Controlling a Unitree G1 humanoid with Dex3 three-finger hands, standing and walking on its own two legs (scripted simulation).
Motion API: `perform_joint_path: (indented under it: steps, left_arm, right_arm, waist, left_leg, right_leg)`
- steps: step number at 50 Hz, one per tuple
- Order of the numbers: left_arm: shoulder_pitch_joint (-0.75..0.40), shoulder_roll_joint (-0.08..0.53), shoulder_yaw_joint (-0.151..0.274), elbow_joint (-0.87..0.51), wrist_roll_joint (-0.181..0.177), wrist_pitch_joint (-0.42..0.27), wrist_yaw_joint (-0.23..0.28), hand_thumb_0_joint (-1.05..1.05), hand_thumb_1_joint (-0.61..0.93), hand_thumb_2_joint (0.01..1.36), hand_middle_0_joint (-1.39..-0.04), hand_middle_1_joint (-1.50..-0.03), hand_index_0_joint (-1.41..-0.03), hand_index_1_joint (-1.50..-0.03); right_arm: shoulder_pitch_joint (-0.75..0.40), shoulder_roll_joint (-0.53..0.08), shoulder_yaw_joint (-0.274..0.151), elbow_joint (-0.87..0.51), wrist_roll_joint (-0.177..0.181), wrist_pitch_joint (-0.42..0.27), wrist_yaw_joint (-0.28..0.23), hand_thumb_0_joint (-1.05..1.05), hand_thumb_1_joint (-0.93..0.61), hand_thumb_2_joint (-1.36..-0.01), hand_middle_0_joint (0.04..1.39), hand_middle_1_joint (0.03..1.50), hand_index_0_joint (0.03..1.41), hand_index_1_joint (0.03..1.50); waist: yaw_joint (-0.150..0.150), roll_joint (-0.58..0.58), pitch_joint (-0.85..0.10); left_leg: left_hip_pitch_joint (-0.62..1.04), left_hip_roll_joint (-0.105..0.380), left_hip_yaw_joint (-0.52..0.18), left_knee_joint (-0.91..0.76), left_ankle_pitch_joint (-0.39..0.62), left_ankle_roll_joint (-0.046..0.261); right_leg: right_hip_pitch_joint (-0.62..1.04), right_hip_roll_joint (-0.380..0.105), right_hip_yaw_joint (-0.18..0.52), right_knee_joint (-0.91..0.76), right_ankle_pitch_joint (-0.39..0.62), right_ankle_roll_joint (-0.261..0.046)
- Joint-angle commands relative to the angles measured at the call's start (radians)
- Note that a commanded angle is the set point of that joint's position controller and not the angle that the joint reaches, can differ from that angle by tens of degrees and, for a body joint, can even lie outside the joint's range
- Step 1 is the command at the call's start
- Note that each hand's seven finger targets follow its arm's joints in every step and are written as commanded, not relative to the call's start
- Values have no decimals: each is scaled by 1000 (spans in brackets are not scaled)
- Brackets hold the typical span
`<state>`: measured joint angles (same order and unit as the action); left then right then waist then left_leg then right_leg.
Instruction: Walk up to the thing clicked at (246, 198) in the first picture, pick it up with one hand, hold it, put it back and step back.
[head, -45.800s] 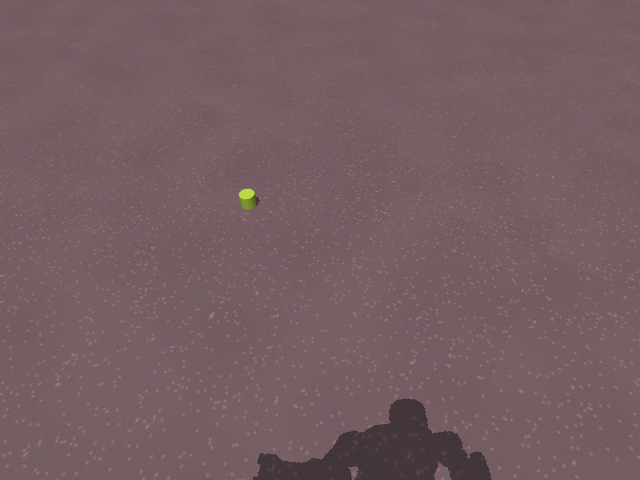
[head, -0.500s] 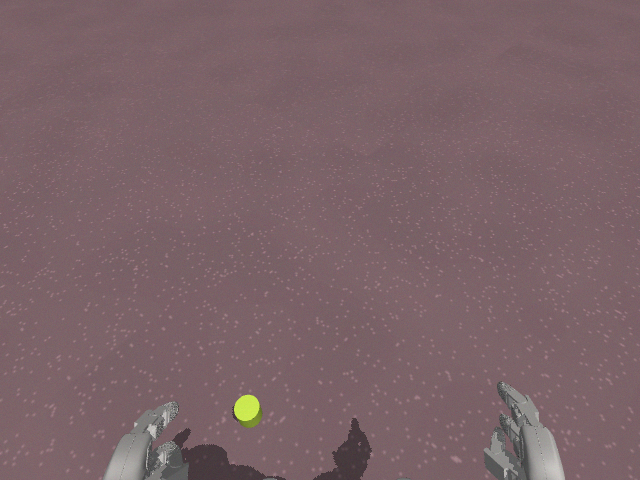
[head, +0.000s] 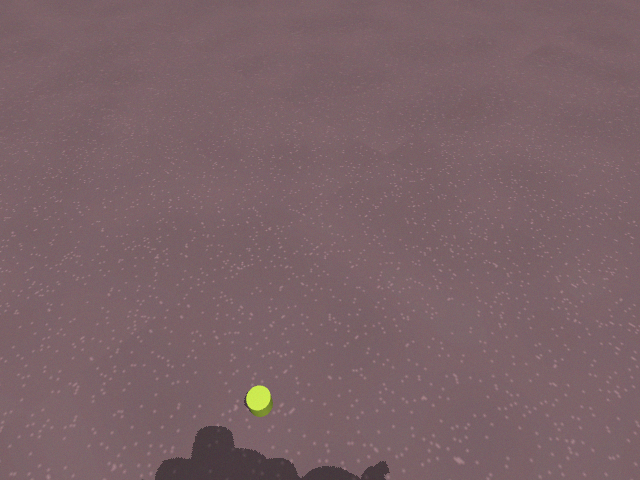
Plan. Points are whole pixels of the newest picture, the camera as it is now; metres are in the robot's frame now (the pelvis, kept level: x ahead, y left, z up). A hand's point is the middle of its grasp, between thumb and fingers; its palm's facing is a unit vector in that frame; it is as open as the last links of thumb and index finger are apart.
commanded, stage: stand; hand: left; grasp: from above
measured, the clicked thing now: (259, 401) +0.43 +0.22 -0.72
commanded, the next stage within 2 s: none
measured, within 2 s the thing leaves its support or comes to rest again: neither
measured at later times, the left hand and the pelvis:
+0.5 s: hand out of the picture +0.03 +0.24 -0.13, palm faces +0.04 -0.94 -0.35, open 7.4 cm; pelvis -0.01 +0.00 +0.03, yaw +1 degrees
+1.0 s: hand out of the picture +0.06 +0.24 -0.13, palm faces +0.02 -0.94 -0.34, open 7.4 cm; pelvis +0.00 -0.01 +0.03, yaw +1 degrees
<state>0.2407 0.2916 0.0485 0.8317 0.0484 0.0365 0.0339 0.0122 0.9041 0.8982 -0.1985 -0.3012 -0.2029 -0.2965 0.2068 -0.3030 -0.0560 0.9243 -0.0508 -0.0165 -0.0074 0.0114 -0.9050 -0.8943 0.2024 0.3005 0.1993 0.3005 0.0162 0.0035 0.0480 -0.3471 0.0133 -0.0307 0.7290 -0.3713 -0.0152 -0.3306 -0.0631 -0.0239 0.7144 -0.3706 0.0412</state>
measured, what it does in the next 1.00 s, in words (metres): stands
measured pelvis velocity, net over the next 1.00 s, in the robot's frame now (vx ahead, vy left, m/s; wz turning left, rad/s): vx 0.00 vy -0.01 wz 0.01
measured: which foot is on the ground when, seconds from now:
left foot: down 0.00-1.00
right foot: down 0.00-1.00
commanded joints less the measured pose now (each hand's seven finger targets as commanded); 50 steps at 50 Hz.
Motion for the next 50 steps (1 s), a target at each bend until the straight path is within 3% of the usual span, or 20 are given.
perform_joint_path:
  steps: [1,9,13,16,30,34,50]
  left_arm:
    - [-49,164,43,-12,-13,-48,13,0,900,900,-200,-300,-200,-301]
    - [-51,178,31,128,-18,-47,15,0,900,900,-200,-300,-200,-301]
    - [-71,181,25,175,-15,-43,12,0,900,900,-200,-300,-200,-301]
    - [-74,184,22,202,-15,-46,8,0,900,900,-200,-300,-200,-301]
    - [-113,214,21,257,-20,-55,0,0,900,900,-200,-300,-200,-301]
    - [-126,220,22,259,-22,-58,-1,0,900,900,-200,-300,-200,-301]
    - [-142,219,17,273,-29,-55,-9,0,900,900,-200,-300,-200,-301]
  right_arm:
    - [-38,-167,-32,-43,11,-21,-24,0,-900,-900,200,300,200,300]
    - [-44,-174,-19,40,23,-10,-31,0,-900,-900,200,300,200,300]
    - [-66,-175,-14,67,25,-2,-29,0,-900,-900,200,300,200,300]
    - [-73,-180,-13,85,26,0,-25,0,-900,-900,200,300,200,300]
    - [-97,-192,-6,129,30,1,-16,0,-900,-900,200,300,200,300]
    - [-90,-196,-2,139,30,-1,-16,0,-900,-900,200,300,200,300]
    - [-110,-213,11,154,33,-6,-16,0,-900,-900,200,300,200,300]
  waist:
    - [1,25,-86]
    - [-2,14,-60]
    - [-2,14,1]
    - [-1,12,14]
    - [-3,-4,3]
    - [-5,-3,-20]
    - [-1,10,-26]
  left_leg:
    - [69,57,-86,-198,271,69]
    - [134,72,-86,-284,302,54]
    - [131,75,-96,-355,167,44]
    - [131,77,-102,-387,129,41]
    - [172,79,-88,-415,170,34]
    - [188,87,-84,-410,236,33]
    - [193,100,-85,-430,262,31]
  right_leg:
    - [94,-28,49,-166,240,-64]
    - [178,-44,47,-281,266,-54]
    - [166,-39,43,-338,158,-47]
    - [180,-40,44,-364,141,-47]
    - [206,-55,56,-423,145,-39]
    - [226,-63,62,-426,194,-42]
    - [240,-62,52,-423,222,-46]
